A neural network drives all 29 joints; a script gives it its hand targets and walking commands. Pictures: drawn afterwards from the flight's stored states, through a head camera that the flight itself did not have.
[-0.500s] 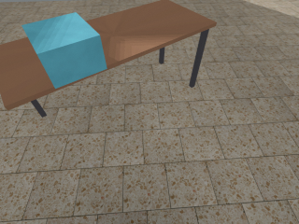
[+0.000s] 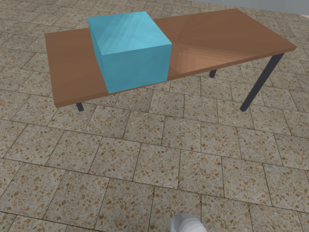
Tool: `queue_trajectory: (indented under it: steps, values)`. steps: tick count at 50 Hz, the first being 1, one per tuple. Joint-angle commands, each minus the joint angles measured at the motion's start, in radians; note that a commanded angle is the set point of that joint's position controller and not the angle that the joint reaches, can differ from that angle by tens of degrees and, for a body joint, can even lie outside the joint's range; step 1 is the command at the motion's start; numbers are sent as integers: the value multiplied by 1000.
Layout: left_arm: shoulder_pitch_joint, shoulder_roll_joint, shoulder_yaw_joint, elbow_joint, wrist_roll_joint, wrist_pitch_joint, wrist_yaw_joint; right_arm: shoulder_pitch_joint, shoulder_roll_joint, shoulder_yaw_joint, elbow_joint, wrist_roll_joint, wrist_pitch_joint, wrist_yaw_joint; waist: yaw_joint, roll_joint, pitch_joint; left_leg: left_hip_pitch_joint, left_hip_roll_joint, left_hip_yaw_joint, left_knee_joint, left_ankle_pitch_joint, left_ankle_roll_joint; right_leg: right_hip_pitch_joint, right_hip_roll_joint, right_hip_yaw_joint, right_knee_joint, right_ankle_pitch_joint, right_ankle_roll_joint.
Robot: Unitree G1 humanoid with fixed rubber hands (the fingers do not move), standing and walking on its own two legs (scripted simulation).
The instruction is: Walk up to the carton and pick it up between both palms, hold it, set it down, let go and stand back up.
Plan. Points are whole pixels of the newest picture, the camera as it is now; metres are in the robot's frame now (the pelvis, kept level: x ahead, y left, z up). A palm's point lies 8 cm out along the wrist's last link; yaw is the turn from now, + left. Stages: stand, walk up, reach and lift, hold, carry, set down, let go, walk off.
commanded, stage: walk up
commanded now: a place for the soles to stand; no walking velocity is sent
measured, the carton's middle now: (128, 49) +0.85 +0.09 -0.02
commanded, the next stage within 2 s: none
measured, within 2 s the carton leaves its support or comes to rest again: neither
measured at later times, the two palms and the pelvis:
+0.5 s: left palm out of the picture +0.14 +0.22 -0.10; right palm (229, 158) +0.34 -0.27 -0.10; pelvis +0.23 -0.02 +0.02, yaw +11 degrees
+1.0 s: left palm (52, 151) +0.39 +0.34 -0.12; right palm (192, 132) +0.44 -0.16 -0.10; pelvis +0.39 +0.08 +0.02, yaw +15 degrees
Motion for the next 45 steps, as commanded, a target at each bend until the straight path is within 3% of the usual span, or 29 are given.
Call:
queue_trajectory:
  steps: [1,5,8,10,11,12,13,14,15,17,19,21,23,26,29,31,33,34,35,36,37,38,39,40,41,42,43,44,45]
  values:
    - [50,46,15,-84,7,-9,-9,78,-174,-30,-18,-4,-34,-1,30,159,61,11,268,-368,-403,-51,212,-117,-38,85,-146,175,25]
    - [-16,19,13,-123,5,-15,-23,48,-181,-28,-21,-3,-43,9,30,168,71,-39,185,-221,-378,-60,165,-10,6,28,-385,397,22]
    - [-5,14,26,-131,13,-25,-15,65,-200,-32,-17,-15,-39,15,22,161,64,-55,195,-221,-316,-39,150,136,44,-5,-494,424,12]
    - [98,32,39,-112,21,-35,-1,38,-188,-21,-18,-13,-29,19,65,95,39,-105,134,-188,-152,24,133,306,86,-46,-574,401,8]
    - [213,61,58,-91,23,-40,12,46,-180,-15,-27,-18,-22,22,106,37,-30,-151,84,-157,27,-19,107,425,70,-7,-597,353,16]
    - [298,129,79,-95,29,-42,22,115,-122,4,-32,-13,-15,23,124,-137,-86,-232,-3,-99,284,-134,53,538,-96,233,-669,120,-8]
    - [331,192,89,-114,20,-35,35,174,-91,12,-58,-6,0,23,103,-169,-110,-323,-60,-94,503,-303,1,533,-314,648,-869,-185,-46]
    - [276,222,97,-108,-9,-18,50,187,-119,7,-72,-5,14,15,78,-103,-30,-409,-19,-138,597,-269,-11,475,-398,853,-990,-372,-107]
    - [236,200,92,-119,-43,-14,56,93,-157,-6,-87,-11,20,12,99,-101,65,-476,11,-144,652,-210,-25,397,-410,860,-1055,-383,-128]
    - [225,130,68,-105,-38,-32,49,-18,-160,-14,-104,-15,9,10,97,-20,153,-460,45,-182,618,-143,-23,298,-342,626,-1003,-132,-117]
    - [226,83,50,-73,-16,-51,41,-6,-126,-5,-99,-13,2,20,66,-54,118,-401,62,-186,518,-68,-22,318,-277,335,-928,246,-99]
    - [199,41,46,-62,1,-60,34,30,-97,-3,-88,-22,-3,30,31,-53,37,-342,32,-138,501,2,-26,330,-223,180,-885,448,-121]
    - [207,49,39,-53,2,-66,31,-29,-82,2,-112,-17,1,38,40,-33,-1,-343,29,-100,449,41,-32,352,-221,135,-875,463,-156]
    - [241,54,34,-34,3,-65,31,-173,-55,10,-171,-28,5,55,57,-30,43,-368,47,-46,243,173,-32,343,-198,18,-856,522,-151]
    - [202,106,45,-33,14,-60,30,-203,-51,12,-178,-21,2,67,39,-117,83,-222,72,-25,84,252,-20,244,-225,-35,-862,385,-146]
    - [232,105,46,-27,17,-50,27,-188,-76,-2,-173,-33,-7,60,42,-85,42,-107,42,15,19,245,-12,236,-227,-33,-807,389,-145]
    - [239,119,42,-32,23,-35,32,-110,-98,-16,-147,-29,-7,52,6,-37,36,54,28,25,3,267,4,160,-238,-44,-727,346,-132]
    - [250,112,40,-25,21,-23,31,-40,-129,-35,-123,-38,-9,40,-20,28,5,143,29,-8,-33,220,16,145,-207,-62,-592,347,-116]
    - [294,74,28,-18,12,-12,23,52,-176,-57,-91,-46,-14,26,-47,179,-71,224,29,-36,-90,234,14,156,-116,-116,-366,311,-74]
    - [353,13,5,-38,12,1,17,124,-255,-70,-87,-30,-14,12,-57,350,-117,311,230,-362,-164,156,70,32,7,-132,-90,25,-14]
    - [380,3,3,-54,1,21,18,142,-297,-76,-109,4,-6,-5,-40,345,-104,302,373,-663,-295,-28,120,-82,52,3,55,-155,4]
    - [337,60,22,-75,-8,38,19,79,-308,-86,-125,49,10,-22,-48,263,-110,239,422,-789,-431,-293,187,-125,10,49,126,-100,19]
    - [241,93,29,-96,-4,36,19,31,-256,-75,-144,56,16,-32,-42,223,-11,165,384,-702,-465,-274,172,-137,4,77,149,-35,17]
    - [219,75,34,-78,1,34,19,29,-226,-61,-148,51,7,-33,-36,166,39,111,368,-613,-444,-85,97,-126,-5,110,124,22,13]
    - [248,49,28,-57,-11,31,24,-8,-204,-53,-147,42,-2,-34,17,196,53,67,323,-476,-411,100,43,-72,-14,127,77,78,10]
    - [288,28,26,-48,-8,29,25,-37,-171,-37,-152,27,-10,-28,36,232,18,29,309,-402,-393,217,55,-1,-23,118,32,87,14]
    - [255,2,19,-44,-7,27,25,-64,-111,-21,-141,23,-14,-25,51,171,41,-8,265,-325,-375,360,63,25,-15,138,-15,103,16]
    - [227,-13,24,-41,-6,26,26,-71,-92,-11,-140,12,-22,-23,47,185,25,-32,262,-270,-352,518,102,61,-12,136,-22,104,18]
    - [230,-15,23,-34,-6,28,28,-68,-62,-6,-144,7,-28,-21,67,188,-6,-15,242,-219,-326,643,101,88,5,133,-42,116,16]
